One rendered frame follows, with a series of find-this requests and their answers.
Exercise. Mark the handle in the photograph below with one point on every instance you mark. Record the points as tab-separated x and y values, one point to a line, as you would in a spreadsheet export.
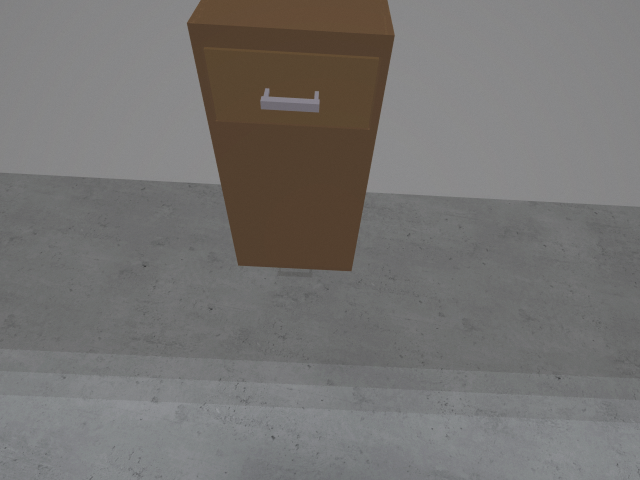
290	104

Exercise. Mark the cabinet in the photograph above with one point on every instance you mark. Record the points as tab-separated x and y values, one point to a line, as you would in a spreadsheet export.
294	193

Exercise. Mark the drawer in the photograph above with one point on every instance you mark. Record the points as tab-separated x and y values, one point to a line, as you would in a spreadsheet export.
238	78

